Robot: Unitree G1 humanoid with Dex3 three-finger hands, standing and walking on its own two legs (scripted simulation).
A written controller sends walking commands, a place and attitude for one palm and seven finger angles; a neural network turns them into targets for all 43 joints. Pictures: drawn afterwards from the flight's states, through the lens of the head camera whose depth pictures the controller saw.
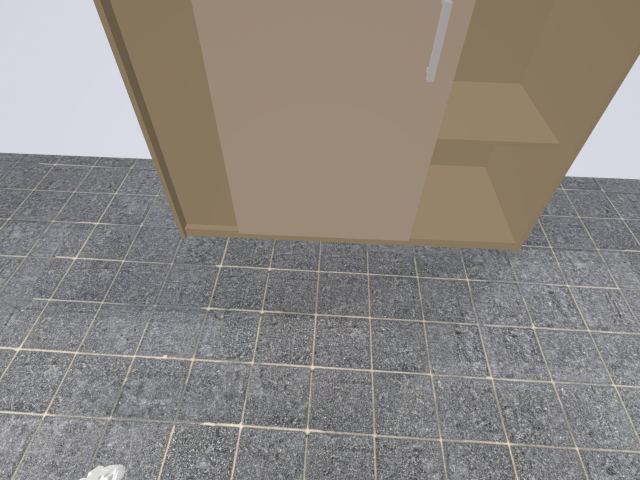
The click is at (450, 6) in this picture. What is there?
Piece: wardrobe's sliding door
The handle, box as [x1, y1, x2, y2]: [426, 0, 452, 81]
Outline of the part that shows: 451,0 441,1 442,9 429,66 426,68 427,81 433,81 452,3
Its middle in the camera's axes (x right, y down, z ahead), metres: +0.30 -0.51 +1.00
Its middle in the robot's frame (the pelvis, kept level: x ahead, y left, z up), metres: +1.12 -0.24 +0.09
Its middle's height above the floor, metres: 0.86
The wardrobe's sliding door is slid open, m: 0.45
